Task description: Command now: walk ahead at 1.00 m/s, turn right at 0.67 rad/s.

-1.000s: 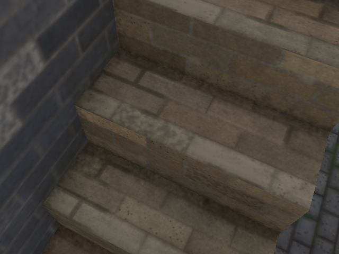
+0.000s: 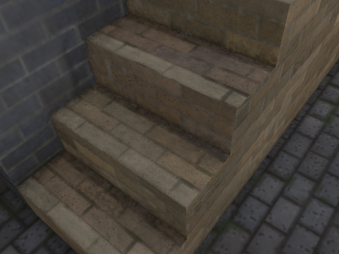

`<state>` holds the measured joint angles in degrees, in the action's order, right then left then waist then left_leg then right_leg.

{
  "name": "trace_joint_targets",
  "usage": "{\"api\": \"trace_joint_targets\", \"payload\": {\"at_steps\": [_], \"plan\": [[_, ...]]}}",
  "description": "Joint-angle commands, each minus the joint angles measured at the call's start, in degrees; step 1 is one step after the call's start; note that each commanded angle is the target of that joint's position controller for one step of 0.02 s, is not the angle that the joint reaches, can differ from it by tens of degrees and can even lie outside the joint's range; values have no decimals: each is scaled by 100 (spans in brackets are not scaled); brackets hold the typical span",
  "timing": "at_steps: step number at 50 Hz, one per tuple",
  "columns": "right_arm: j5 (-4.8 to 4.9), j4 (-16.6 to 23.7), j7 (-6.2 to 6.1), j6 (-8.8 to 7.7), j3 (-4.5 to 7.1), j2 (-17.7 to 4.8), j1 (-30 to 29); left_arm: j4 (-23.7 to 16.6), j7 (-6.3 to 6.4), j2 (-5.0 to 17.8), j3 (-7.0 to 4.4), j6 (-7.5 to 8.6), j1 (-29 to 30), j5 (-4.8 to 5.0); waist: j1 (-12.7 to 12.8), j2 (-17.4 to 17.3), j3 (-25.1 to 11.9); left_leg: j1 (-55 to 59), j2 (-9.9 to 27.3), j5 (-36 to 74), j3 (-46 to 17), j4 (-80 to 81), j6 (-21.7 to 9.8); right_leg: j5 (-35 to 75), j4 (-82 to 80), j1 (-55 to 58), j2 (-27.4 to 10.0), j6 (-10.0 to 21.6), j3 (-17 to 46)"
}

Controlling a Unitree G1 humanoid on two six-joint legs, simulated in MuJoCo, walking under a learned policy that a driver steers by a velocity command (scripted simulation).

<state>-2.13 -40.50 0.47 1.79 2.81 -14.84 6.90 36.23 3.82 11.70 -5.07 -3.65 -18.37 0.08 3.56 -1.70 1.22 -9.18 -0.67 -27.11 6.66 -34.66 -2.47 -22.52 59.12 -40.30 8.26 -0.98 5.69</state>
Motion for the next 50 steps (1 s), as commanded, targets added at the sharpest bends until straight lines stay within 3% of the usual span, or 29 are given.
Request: {"api": "trace_joint_targets", "payload": {"at_steps": [1,3,5,7,9,10,12,13,14,15,16,17,18,19,20,21,23,26,29,32,36,41,43,45,46,47,48,49,50], "plan": [[55,801,-106,-296,145,-754,-1783,-879,-207,1184,-347,-12,794,-311,500,-1653,971,-2410,2559,-1602,-1993,3436,-534,1324,3631,-1450,-378,-555,75],[94,966,-341,-424,116,-713,-2039,-236,-535,1409,-472,-241,-742,-138,1125,-853,224,-3308,1708,-61,-241,3123,-45,1696,4485,856,-358,-496,-504],[10,961,-374,-438,186,-923,-2096,-35,-706,1215,-401,-343,-1113,61,1263,-255,114,-3406,1195,159,502,3130,149,1600,4289,1716,-253,-186,-855],[38,1009,-361,-399,195,-902,-2123,37,-798,1071,-305,-411,-1272,107,1213,-250,29,-2709,1010,460,1017,3177,214,1295,3061,2120,-368,83,-1064],[57,987,-366,-443,166,-808,-2054,38,-808,947,-180,-425,-1545,187,1193,-676,-35,-1384,1025,878,1292,3108,501,483,441,2405,-917,356,-1153],[105,955,-353,-462,147,-719,-1757,-14,-787,854,-120,-416,-1323,152,888,-719,-58,-656,1310,1094,1197,2822,394,34,-589,2408,-1231,514,-1085],[201,931,-297,-394,135,-519,-1170,-114,-749,691,-23,-386,-876,70,289,-109,-39,-102,2019,665,711,1664,-54,-375,-1884,2365,-1671,871,-979],[284,991,-250,-319,123,-474,-1199,8,-736,553,48,-339,-1072,39,257,262,-43,-347,2124,-22,676,1026,-99,-108,-2487,2644,-1643,983,-1276],[366,1019,-213,-194,57,-281,-1337,326,-772,426,107,-250,-1308,-39,370,1144,208,-853,1657,-619,980,-501,85,-332,-2755,2641,-1196,1038,-1487],[462,1313,-164,-29,-172,280,-1767,458,-887,10,317,-145,-1281,-82,377,1819,1078,-2883,1051,-1176,888,-2692,271,-510,-1844,2286,-996,1278,-587],[141,2361,-141,-3,-417,912,-3195,213,-839,677,276,-12,-1151,102,611,2987,1355,-4480,582,-1014,77,-3717,715,-3217,-4520,873,-1640,1764,2924],[-144,3020,-141,-159,-365,686,-4119,-320,-629,1434,50,103,-73,8,471,2427,1719,-5045,536,-75,-594,-4637,1002,-5292,-6852,-116,-2627,2077,5390],[-150,2752,-98,-238,-142,84,-3484,-703,-384,1797,-72,215,812,-208,-49,896,1437,-4562,693,1182,-1050,-4828,1019,-4381,-6650,-145,-2688,1789,5169],[-142,2232,-28,-210,50,-385,-2462,-828,-249,2163,-245,315,961,-333,-294,-270,744,-3838,642,2043,-1154,-4542,952,-2900,-5895,285,-2387,1425,4361],[-87,1975,-23,-193,180,-639,-1941,-715,-203,2178,-293,401,691,-337,-318,-833,287,-3548,529,2332,-1104,-4210,916,-1940,-5351,945,-2146,1130,3650],[-38,1832,-44,-181,167,-552,-1655,-524,-186,1981,-234,479,403,-265,-289,-883,-52,-3512,476,2555,-961,-4090,873,-1372,-5110,1697,-2048,945,2980],[56,1609,-96,-113,44,-233,-1443,-183,-269,1383,-94,554,-242,-46,45,-298,-231,-4054,464,2768,-826,-3803,745,-583,-4874,3250,-1864,705,2110],[90,1366,-44,-5,-5,-54,-1299,41,-355,944,1,582,-720,-110,257,158,-202,-4810,357,2627,-757,-3560,533,-117,-4707,4545,-1865,623,1443],[103,1085,16,48,40,-110,-944,52,-328,915,40,633,-797,-170,320,623,-31,-5209,20,2445,-1143,-3762,473,-16,-4715,4768,-1905,312,1101],[112,748,37,27,166,-408,-493,-75,-240,1070,82,706,-494,-196,214,777,104,-5310,-475,2543,-1805,-3834,470,324,-4637,4579,-1922,-247,642],[68,303,106,-28,293,-840,-33,-251,-232,1153,190,800,70,-199,-59,759,154,-4719,-525,2866,-1634,-3580,449,744,-4800,3952,-1754,-706,101],[119,-17,172,-72,316,-946,240,-21,-265,1177,234,843,-31,-118,-87,615,464,-4639,-354,2811,-1262,-3166,223,1826,-5024,4171,-1722,-953,-441],[127,-78,170,-97,309,-959,366,122,-246,1204,225,807,-110,-37,-115,661,502,-4572,-310,2495,-920,-2954,92,3171,-5016,4507,-1714,-1185,-773],[107,-115,117,-96,300,-1051,802,158,-234,1246,206,715,129,41,-354,1048,467,-3585,-405,1850,-98,-2152,-121,5949,-5054,4376,-1431,-1816,-1581],[119,-166,39,-75,318,-1212,1493,-14,-243,1361,172,638,853,41,-866,1455,294,-1903,-609,1335,766,-1058,-306,8742,-4930,3640,-1072,-2394,-2294],[105,-395,-99,-24,469,-1653,3269,-226,-178,1766,-8,565,1774,17,-1962,1831,1,875,-656,753,1497,-176,-633,12207,-3629,2027,-822,-3183,-2730],[281,-793,-195,-73,771,-2068,5114,-356,-12,2172,-202,539,2922,277,-3470,430,-483,3463,255,1976,398,286,-1716,9401,1483,-366,-304,-3160,-2523],[383,-783,-201,-71,414,-879,3230,-230,62,580,313,662,2087,-251,-1859,-2447,-1038,1982,713,4266,-518,191,-1350,-1093,4432,-88,-259,-1023,-1406],[271,-450,-98,-196,167,-397,2592,-741,-51,-270,685,795,3085,-328,-1756,-2002,-386,190,374,3009,-626,-427,-1316,-1533,5919,-581,-586,-227,-671]]}}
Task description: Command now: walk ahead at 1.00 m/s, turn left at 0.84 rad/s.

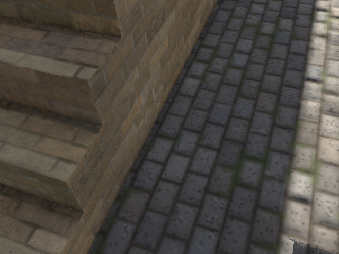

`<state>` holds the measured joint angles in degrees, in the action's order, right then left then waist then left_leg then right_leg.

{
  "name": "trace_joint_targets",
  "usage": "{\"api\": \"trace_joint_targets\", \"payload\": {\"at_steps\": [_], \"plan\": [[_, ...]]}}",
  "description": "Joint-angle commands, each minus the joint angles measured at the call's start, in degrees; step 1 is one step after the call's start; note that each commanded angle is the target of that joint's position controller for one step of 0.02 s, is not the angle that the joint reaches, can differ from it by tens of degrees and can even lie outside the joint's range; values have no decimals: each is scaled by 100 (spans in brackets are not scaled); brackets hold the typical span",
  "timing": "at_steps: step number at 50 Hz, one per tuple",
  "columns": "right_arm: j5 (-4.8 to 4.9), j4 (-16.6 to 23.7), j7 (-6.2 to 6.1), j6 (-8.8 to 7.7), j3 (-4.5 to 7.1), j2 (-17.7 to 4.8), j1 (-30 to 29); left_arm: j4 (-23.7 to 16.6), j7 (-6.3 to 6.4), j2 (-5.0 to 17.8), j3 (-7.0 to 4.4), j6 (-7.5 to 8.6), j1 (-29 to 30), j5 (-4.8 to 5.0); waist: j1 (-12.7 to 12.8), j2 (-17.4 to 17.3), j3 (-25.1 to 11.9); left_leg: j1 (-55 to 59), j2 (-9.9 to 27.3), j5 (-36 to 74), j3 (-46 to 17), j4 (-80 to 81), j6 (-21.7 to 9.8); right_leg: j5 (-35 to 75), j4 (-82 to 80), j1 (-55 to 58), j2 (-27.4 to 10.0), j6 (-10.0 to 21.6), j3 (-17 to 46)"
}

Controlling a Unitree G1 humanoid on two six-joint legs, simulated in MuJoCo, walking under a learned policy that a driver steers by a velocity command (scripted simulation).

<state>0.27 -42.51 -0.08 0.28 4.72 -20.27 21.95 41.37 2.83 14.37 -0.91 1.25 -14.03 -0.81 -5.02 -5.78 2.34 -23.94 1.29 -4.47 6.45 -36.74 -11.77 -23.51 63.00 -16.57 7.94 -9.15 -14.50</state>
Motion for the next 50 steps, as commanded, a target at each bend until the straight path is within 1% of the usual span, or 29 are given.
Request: {"api": "trace_joint_targets", "payload": {"at_steps": [1,2,3,4,5,6,8,10,11,12,13,14,15,18,20,25,27,29,30,31,32,33,35,37,39,43,45,48,50], "plan": [[-146,-24,90,-212,-257,530,561,-1635,-82,-1164,438,333,2104,-206,138,-614,-371,1226,278,-447,-1519,-582,-432,-665,5478,-3629,-832,1076,2109],[-47,538,85,-211,-145,44,-325,-1786,-201,-384,341,329,694,-467,1076,611,-917,1245,827,-2110,-3264,546,-652,23,4001,-3768,-865,1057,2633],[-42,1102,-101,-119,146,-896,-1531,-1797,-292,270,245,267,616,-567,1316,493,-314,-593,1256,-3921,-3846,2388,-658,295,2721,-3198,-1006,721,2073],[-180,1364,-216,-167,221,-1165,-2051,-1624,-381,619,159,153,347,-472,1454,463,-267,-1733,974,-3748,-3448,2888,-581,647,1720,-1804,-1199,463,1782],[-253,1297,-194,-242,191,-1116,-1908,-1502,-386,743,128,24,185,-252,1413,400,-287,-2256,664,-3324,-2816,2793,-441,471,291,-794,-1351,422,1590],[-229,1138,-149,-305,167,-988,-1473,-1537,-359,729,143,-88,434,-34,1094,337,-248,-2475,487,-2875,-2375,2575,-351,250,-786,-41,-1477,444,1519],[-164,863,-36,-229,179,-771,-926,-1514,-376,504,168,-161,708,153,574,60,-603,-1751,206,-3243,-2113,1750,-346,95,-1567,373,-1296,482,1205],[-170,940,42,-86,195,-514,-1195,-1108,-283,333,172,-106,-240,97,864,393,-780,-1421,-274,-3613,-1836,626,-132,708,-2483,1046,-697,438,518],[-210,1150,1,-94,137,-214,-1590,-784,-236,486,110,3,-1170,7,1301,1063,-669,-1881,-666,-3656,-1616,-634,108,276,-2942,1660,-773,454,774],[-105,1581,-70,-237,-158,808,-2214,-721,-211,906,49,155,-1629,-198,1506,2563,-140,-3211,-1162,-3174,-1264,-3341,352,-1228,-3575,1560,-2306,584,3092],[-113,1904,-23,-360,-287,1123,-1827,-890,-207,1490,-77,263,-997,-289,689,3204,-232,-4527,-967,-2702,-1254,-4446,393,-1556,-5122,1759,-3648,1133,6329],[-314,1724,-6,-358,-184,662,-1837,-1094,-177,1286,-158,316,-534,-224,541,1530,-366,-4464,-418,-1652,-1499,-5082,444,-2875,-5290,1736,-3731,1372,6375],[-388,1575,72,-341,-141,496,-1791,-1062,-181,1193,-174,342,-129,-196,356,1284,-370,-4219,-252,-1122,-1381,-5115,539,-2465,-5096,1483,-3461,1400,5452],[-293,1443,408,-110,-36,85,-1960,-591,-165,688,-95,392,-419,-176,490,1246,-213,-3707,-1,-768,-1298,-5056,838,-745,-4929,1257,-2644,1162,2936],[-254,1544,491,-91,-139,252,-2358,-180,-241,391,-65,464,-951,-227,665,1111,-54,-3374,-124,-460,-1387,-4535,779,355,-5000,1218,-2370,1111,2143],[-174,1595,637,-233,-236,154,-3051,172,-278,822,-245,557,-1060,-209,777,1123,343,-1848,-225,-390,-561,-1296,632,2006,-5747,1182,-2132,1240,860],[-243,1568,607,-281,-291,196,-3022,379,-269,1192,-335,523,-1226,-87,739,1297,279,-641,-487,-934,-70,-366,484,4558,-5518,1172,-2186,1333,644],[-296,1138,445,-339,-201,-5,-1686,580,-247,1439,-366,460,-1252,33,74,1619,-474,688,-798,-1051,96,312,207,7613,-3848,1704,-2258,1461,721],[-358,765,353,-423,-116,-171,-470,511,-215,1424,-349,451,-1039,148,-581,1603,-1099,2296,-574,-314,-283,933,111,7154,-2460,1067,-2068,1429,697],[-508,544,214,-466,-7,-594,219,315,-238,861,-208,470,-1060,103,-625,982,-1933,4163,579,-1173,-1441,629,338,3497,-826,-443,-1749,1495,989],[-547,558,57,-478,157,-1394,348,-82,-351,177,-63,493,-1378,188,-118,-1060,-2524,5106,2196,-1225,-4322,1208,71,-548,1136,-2374,-746,1376,1498],[-436,529,5,-471,133,-1015,315,-5,-309,741,-197,469,-808,76,-378,-72,-2309,4422,1998,-1237,-4062,1578,190,148,1368,-2611,-950,1594,2129],[-333,379,22,-557,-80,-286,-460,49,-377,510,-130,473,-483,109,184,407,-862,2758,1587,395,-2532,1922,299,1077,750,-2413,-1360,1494,1931],[-244,291,-4,-635,-217,83,-729,312,-382,330,-97,341,-837,17,583,291,-726,2107,1255,2345,-1491,2097,487,1188,588,-1862,-1428,1259,1878],[-251,193,23,-762,-225,94,-751,350,-357,125,-65,255,-834,-25,824,129,-747,1799,1301,4406,-808,1975,504,1244,667,-1681,-1285,1160,1726],[-153,241,6,-872,-185,-3,-1269,-50,-425,63,-13,244,199,42,897,-134,-295,1176,900,3515,355,2412,772,2223,-1259,-1292,-1315,1284,1424],[-139,213,-41,-924,-149,-190,-1243,-174,-470,162,-16,226,478,58,885,-189,-360,1322,929,4141,494,2336,857,2468,-1966,-814,-1127,1463,1115],[-209,236,-188,-791,-68,-503,-1386,-205,-462,446,-121,155,132,21,1152,-126,-806,2275,1256,5827,481,1417,933,1903,-2252,-673,-896,1833,949],[-323,392,-176,-524,-54,-516,-1609,-47,-459,579,-203,149,-650,17,1467,28,-1207,2680,1386,6230,451,-233,872,1522,-2658,-297,-703,2141,906]]}}
Over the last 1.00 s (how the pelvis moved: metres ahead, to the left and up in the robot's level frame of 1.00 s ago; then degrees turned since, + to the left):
-0.15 -0.17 0.01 -10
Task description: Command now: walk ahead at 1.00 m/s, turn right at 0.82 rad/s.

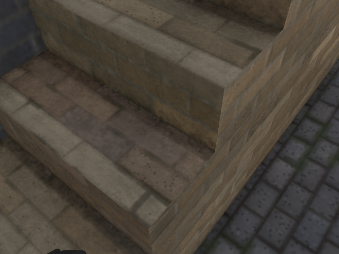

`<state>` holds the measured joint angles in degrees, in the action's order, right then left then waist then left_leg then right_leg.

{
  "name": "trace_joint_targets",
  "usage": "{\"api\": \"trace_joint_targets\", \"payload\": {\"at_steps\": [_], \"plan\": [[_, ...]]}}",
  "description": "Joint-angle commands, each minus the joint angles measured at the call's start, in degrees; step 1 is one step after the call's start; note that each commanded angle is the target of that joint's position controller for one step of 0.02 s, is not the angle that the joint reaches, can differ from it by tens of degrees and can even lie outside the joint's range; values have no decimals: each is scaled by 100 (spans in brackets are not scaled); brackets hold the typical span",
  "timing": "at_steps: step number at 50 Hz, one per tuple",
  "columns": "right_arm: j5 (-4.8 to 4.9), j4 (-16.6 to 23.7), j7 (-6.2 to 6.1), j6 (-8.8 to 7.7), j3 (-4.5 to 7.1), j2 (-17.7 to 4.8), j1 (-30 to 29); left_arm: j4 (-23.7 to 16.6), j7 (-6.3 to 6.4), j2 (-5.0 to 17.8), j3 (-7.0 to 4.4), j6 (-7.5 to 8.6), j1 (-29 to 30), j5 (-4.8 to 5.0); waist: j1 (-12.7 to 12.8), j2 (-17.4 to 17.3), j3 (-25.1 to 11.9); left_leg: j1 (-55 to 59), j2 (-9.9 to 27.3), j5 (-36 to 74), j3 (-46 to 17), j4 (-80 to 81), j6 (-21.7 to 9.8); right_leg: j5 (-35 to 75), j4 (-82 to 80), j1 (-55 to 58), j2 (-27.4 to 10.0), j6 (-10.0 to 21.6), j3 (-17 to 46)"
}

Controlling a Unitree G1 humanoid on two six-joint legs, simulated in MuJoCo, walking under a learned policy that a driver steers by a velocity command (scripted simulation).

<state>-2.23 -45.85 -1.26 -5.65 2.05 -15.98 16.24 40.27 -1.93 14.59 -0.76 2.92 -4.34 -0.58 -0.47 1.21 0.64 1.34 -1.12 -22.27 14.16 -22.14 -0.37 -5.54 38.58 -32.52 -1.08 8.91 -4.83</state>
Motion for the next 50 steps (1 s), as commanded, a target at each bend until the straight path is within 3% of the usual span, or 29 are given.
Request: {"api": "trace_joint_targets", "payload": {"at_steps": [1,2,3,4,5,6,7,8,9,11,13,16,17,18,19,20,21,22,24,27,29,33,35,36,37,39,42,47,50], "plan": [[36,866,-36,180,185,-861,-1298,263,34,507,-284,15,-2249,-2,1445,-238,-1236,-241,1316,7440,-149,-3386,-248,359,-989,2230,515,318,-181],[8,916,45,201,58,-367,-1178,362,40,796,-382,33,-2234,-44,1176,838,-678,-2005,512,3044,-19,-5381,-78,1650,-975,2954,360,293,255],[-40,1355,164,138,-84,130,-956,196,98,1638,-567,-59,-1758,-49,357,2641,-472,-4554,-795,-416,-275,-7670,400,4218,-911,3676,-488,1118,2608],[-160,1601,54,74,-248,220,-739,-301,171,1686,-576,-108,-1071,-69,293,1642,-1593,-4654,-477,-149,-1526,-8677,276,3646,-1680,3882,-1068,1463,3589],[-175,1648,-41,17,-274,34,-852,-421,227,1473,-527,-117,-887,-116,195,778,-1484,-4858,-271,49,-1644,-9088,224,2950,-1793,3484,-1098,1379,3510],[-215,1498,-138,27,-212,-160,-605,-367,195,1254,-470,-68,-967,-69,-57,-189,-857,-4951,-16,180,-1631,-8609,261,2533,-1695,2684,-822,1002,2942],[-261,1538,-199,113,-235,-130,-666,-388,185,1111,-386,17,-824,13,-170,-350,-707,-4825,65,243,-1607,-8357,223,2653,-1688,2151,-643,786,2782],[-299,1588,-265,226,-196,-227,-1112,-368,205,696,-267,98,-1079,39,127,-437,-749,-4660,81,176,-1386,-7772,168,3269,-1628,2457,-255,456,2750],[-219,1708,-260,317,-207,-239,-1438,-189,279,669,-263,110,-1411,68,278,-311,-1007,-4404,-22,128,-1300,-6588,184,3902,-1632,3084,-129,269,2667],[-23,1848,-136,414,-317,-69,-1483,-130,388,1010,-421,-4,-1403,94,136,-115,-1261,-3738,-118,-180,-1369,-4572,148,4063,-1605,3438,-32,135,2404],[158,1957,-90,427,-378,122,-1714,-240,423,1043,-469,-140,-1107,109,174,173,-941,-2428,-482,-1189,-1341,-2064,96,3686,-1809,2776,233,-194,2294],[260,1754,-181,310,-232,-221,-999,-311,349,970,-502,-91,-947,84,29,835,-1011,-1414,-97,671,-1925,137,-86,3826,-1434,2984,74,-311,2973],[149,1431,-241,221,-105,-412,-170,-376,262,972,-525,-84,-681,234,-291,396,-1407,111,297,1480,-2042,658,-224,3093,-765,2004,307,-507,2831],[-97,1335,-297,208,48,-743,59,-679,187,571,-425,-10,-515,386,-302,-995,-1592,1700,1347,2214,-2604,184,-440,609,537,111,740,-761,2266],[-332,1456,-299,213,130,-866,-580,-957,178,401,-275,9,-664,172,-136,-2847,-1330,1302,2958,3018,-4226,434,-1188,-2384,1546,-1447,1095,-759,1609],[-254,1651,-274,97,113,-301,-936,-861,193,717,-310,-74,-637,-133,49,-1723,-1003,637,3277,3066,-4491,318,-1489,-2003,2427,-1547,296,-721,1754],[-149,1622,-195,13,-13,123,-882,-701,163,679,-285,-101,-750,-236,107,-666,-934,351,2906,2741,-4149,388,-1421,-1613,2748,-1334,382,-684,1916],[-84,1479,-106,-32,-57,216,-799,-695,151,585,-246,-128,-721,-275,199,-152,-639,57,2571,3123,-3754,497,-1276,-1422,2833,-1254,514,-689,1980],[-38,1175,-24,-79,41,-135,-482,-746,14,437,-225,-140,-365,-288,52,-45,-326,-115,1714,4129,-2634,377,-910,-1210,2495,-1261,714,-795,1684],[159,1187,56,-31,144,-399,-843,-656,-155,-31,-59,-70,-181,-213,234,-550,-581,-1069,951,4552,-1734,292,-414,-831,312,598,483,-977,539],[326,1029,-12,-25,265,-657,-336,-594,-116,-65,-93,-81,-35,-153,-42,-1160,-613,-1187,911,3586,-2049,547,-416,-538,-363,1216,369,-1059,178],[253,1061,-38,31,340,-658,-217,-326,47,150,-249,45,-493,-36,117,-1054,-647,-988,1094,3187,-2588,61,-536,-438,-1443,1898,234,-990,96],[278,1092,-21,87,222,-201,-161,-74,127,274,-330,192,-1222,-178,487,-319,-1045,-1400,546,2766,-2332,-1514,-431,-359,-1739,3003,-170,-990,263],[425,1369,-67,37,88,197,-35,-50,167,1175,-526,186,-1520,-333,526,1357,-1061,-3023,-166,1424,-1585,-2624,-200,158,-2016,3947,-1168,-708,1599],[399,1472,-155,36,46,168,-187,98,120,1367,-629,127,-1876,-230,722,2006,-1166,-3676,-267,-490,-1409,-3501,-315,-413,-2633,3890,-1796,-339,2605],[301,1223,-170,194,124,10,-126,-88,135,847,-446,96,-1258,-312,356,860,-576,-3464,105,-322,-1733,-4808,-434,-643,-2588,2813,-1692,-169,1943],[270,1052,-56,392,93,16,184,-414,303,651,-268,78,-100,-207,-254,764,-45,-2026,186,357,-1343,-3801,-276,763,-2701,1304,-994,-484,144],[280,1181,57,403,32,-75,-170,-386,298,614,-299,103,-219,-112,-108,864,-413,-1478,159,542,-1277,-1383,-378,1711,-1849,2013,-1373,-224,-65],[46,985,50,383,74,-172,249,-758,360,263,-144,39,106,-49,-251,-492,-199,-843,216,790,-2143,-50,-604,469,-313,1212,-992,-665,-398]]}}
Over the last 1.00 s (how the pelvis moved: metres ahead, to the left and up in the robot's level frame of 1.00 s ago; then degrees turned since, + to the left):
0.52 0.07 0.00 15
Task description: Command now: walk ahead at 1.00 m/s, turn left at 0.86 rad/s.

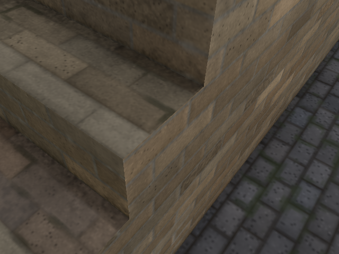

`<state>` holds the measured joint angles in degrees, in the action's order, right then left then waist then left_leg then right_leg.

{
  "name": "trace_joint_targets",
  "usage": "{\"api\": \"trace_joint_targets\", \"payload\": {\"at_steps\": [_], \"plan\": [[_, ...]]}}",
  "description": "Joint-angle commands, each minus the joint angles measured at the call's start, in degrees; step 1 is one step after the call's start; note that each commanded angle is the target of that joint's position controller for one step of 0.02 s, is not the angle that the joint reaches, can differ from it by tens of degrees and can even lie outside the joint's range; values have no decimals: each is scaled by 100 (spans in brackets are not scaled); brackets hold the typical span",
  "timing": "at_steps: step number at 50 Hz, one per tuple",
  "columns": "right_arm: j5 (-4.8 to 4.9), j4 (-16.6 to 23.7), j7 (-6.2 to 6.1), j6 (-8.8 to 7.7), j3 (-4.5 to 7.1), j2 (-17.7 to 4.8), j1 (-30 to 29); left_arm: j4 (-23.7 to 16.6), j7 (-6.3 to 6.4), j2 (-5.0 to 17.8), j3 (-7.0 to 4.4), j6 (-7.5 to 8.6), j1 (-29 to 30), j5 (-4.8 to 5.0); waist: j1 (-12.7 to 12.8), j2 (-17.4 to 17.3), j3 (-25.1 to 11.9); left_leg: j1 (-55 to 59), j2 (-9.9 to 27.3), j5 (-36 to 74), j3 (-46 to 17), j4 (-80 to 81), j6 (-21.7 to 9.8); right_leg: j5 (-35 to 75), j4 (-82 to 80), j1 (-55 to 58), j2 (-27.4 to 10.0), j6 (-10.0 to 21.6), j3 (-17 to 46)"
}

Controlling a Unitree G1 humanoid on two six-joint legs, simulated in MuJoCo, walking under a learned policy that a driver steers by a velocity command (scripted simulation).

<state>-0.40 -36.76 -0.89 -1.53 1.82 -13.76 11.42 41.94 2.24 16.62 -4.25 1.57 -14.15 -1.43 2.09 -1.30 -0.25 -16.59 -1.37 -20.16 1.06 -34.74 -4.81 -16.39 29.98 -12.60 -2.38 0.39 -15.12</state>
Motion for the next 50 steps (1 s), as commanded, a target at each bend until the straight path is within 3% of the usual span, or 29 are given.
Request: {"api": "trace_joint_targets", "payload": {"at_steps": [1,2,3,4,5,7,10,11,12,13,14,15,16,17,18,19,21,22,23,24,26,28,32,35,37,42,44,47,50], "plan": [[-14,231,-44,17,339,-1231,461,-1359,-84,-184,328,154,1206,72,-378,-1684,187,975,1230,1025,-2877,2102,-768,-83,970,-1768,51,-282,623],[-53,391,-44,35,368,-1193,15,-1346,-73,54,327,137,1408,-21,-444,-1324,439,536,1582,565,-3506,2673,-1058,-738,1437,-1992,-4,-431,1300],[-92,544,-26,20,329,-1046,-462,-1269,-98,144,290,128,1206,-27,-200,-874,379,353,1458,893,-3133,2663,-1021,-521,1554,-1777,-61,-483,1536],[-89,647,13,-16,253,-918,-921,-1098,-133,92,303,161,1000,-21,15,-557,198,133,1191,1595,-2592,2610,-867,-320,1224,-1275,-11,-457,1561],[-42,645,45,-83,238,-855,-1047,-1006,-127,53,309,183,842,21,95,-403,-7,94,893,2210,-2143,2406,-681,-64,743,-732,74,-367,1496],[-5,472,116,-222,248,-805,-899,-905,-98,12,325,310,993,124,-169,-325,-501,847,606,3161,-1776,1997,-416,546,-89,-443,294,-286,1361],[101,359,198,-253,275,-855,-875,-963,-29,62,379,406,1022,143,-305,-340,-846,1062,501,2455,-2078,1760,-233,1049,-822,16,270,-307,1312],[148,365,208,-233,280,-848,-952,-966,-5,113,373,429,987,123,-279,-204,-867,786,413,1934,-2168,1688,-174,1256,-996,386,160,-294,1351],[98,376,219,-235,245,-773,-1102,-954,25,215,373,443,920,67,-182,-19,-813,362,281,1172,-2273,1681,-179,1209,-1133,759,-50,-225,1454],[136,439,214,-251,188,-542,-1078,-938,73,337,340,449,853,11,-224,378,-800,-223,135,658,-2278,1522,-122,1220,-1048,1242,-442,-110,1729],[201,378,234,-266,143,-486,-749,-1064,70,688,248,405,1271,-84,-401,1251,-683,-702,-267,12,-1880,1391,24,248,-1411,1201,-872,55,2163],[151,241,215,-252,147,-571,-756,-1168,80,720,195,357,1531,-154,-314,1527,-551,-587,-513,119,-1323,761,111,-576,-2007,787,-1185,199,2497],[48,194,184,-226,152,-581,-783,-1217,126,637,232,329,1746,-207,-360,1460,-543,-280,-413,317,-1088,131,181,-418,-2143,445,-1373,333,2439],[-10,161,148,-206,166,-636,-744,-1216,190,595,244,325,1730,-148,-359,1121,-587,-221,-292,346,-988,-188,217,-269,-2088,333,-1442,425,2219],[-21,112,142,-217,112,-555,-674,-1192,202,433,320,351,1776,-89,-425,896,-664,72,-151,454,-976,17,177,25,-2045,190,-1383,415,1960],[-32,168,164,-224,8,-331,-855,-1266,150,270,413,375,1916,-29,-394,759,-668,300,-108,645,-961,240,206,770,-1868,47,-1313,411,1639],[-156,24,151,-273,-174,-129,-907,-1221,89,-50,555,403,1790,70,-291,275,-653,503,69,1146,-1201,1505,195,1680,-1324,360,-1015,180,1296],[-153,28,155,-316,-158,-373,-1172,-1264,49,-187,619,431,1607,141,-33,-287,-601,487,290,1558,-1702,1737,180,1511,-1273,378,-733,-111,1206],[-110,55,193,-367,-119,-509,-1444,-1229,27,-140,635,434,1624,123,-55,-513,-595,315,453,1560,-2072,2068,154,1468,-1243,567,-659,-270,1224],[-121,50,233,-398,-154,-474,-1605,-1176,29,-20,619,430,1617,151,-60,-471,-636,406,524,1670,-2112,2239,178,1462,-1317,680,-681,-302,1307],[-155,-126,232,-428,-213,-431,-1422,-1084,18,128,581,403,1710,202,-256,28,-828,779,575,2356,-1778,2226,348,1574,-1343,834,-664,-254,1497],[-179,-305,181,-417,-263,-497,-1283,-933,-15,3,610,374,1658,294,-311,24,-918,968,576,2675,-1543,2278,506,1431,-1284,857,-607,-242,1662],[-202,-281,133,-451,-349,-460,-1656,-647,-79,-82,632,337,1612,372,-285,40,-657,903,703,2249,-1292,2610,704,1186,-1216,576,-490,-196,1903],[-225,-260,99,-482,-358,-481,-1814,-452,-122,-80,608,347,1514,371,-251,-46,-648,1105,778,2074,-1045,2676,696,1120,-1073,266,-352,-178,1963],[-214,-211,61,-487,-345,-519,-1972,-406,-170,-85,584,346,1506,318,-216,-194,-637,1159,854,1890,-855,2696,645,1022,-904,39,-256,-137,1959],[-238,-174,-59,-422,-210,-786,-1992,-389,-209,57,439,339,1108,267,-121,-114,-617,1259,1050,1137,-495,2382,278,743,-448,-508,26,62,1845],[-184,-140,-96,-378,-203,-765,-1885,-436,-233,-7,405,314,1054,257,-173,2,-510,1158,1129,1117,-297,2216,255,838,-283,-639,55,148,1894],[-190,-78,-165,-334,-186,-781,-1878,-530,-250,-19,316,308,959,229,-145,283,-421,1152,1094,1428,106,1744,254,1212,-295,-791,70,270,2026],[-164,50,-197,-291,-184,-706,-1694,-655,-269,233,183,287,823,256,-231,746,-584,1418,786,1670,489,918,362,2471,-378,-907,62,326,2476]]}}
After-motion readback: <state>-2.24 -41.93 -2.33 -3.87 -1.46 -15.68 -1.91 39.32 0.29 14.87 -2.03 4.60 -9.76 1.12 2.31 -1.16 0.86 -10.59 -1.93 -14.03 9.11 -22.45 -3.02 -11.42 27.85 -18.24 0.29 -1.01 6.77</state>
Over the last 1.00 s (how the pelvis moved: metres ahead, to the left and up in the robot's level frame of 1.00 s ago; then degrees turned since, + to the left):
0.14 -0.17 0.00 -4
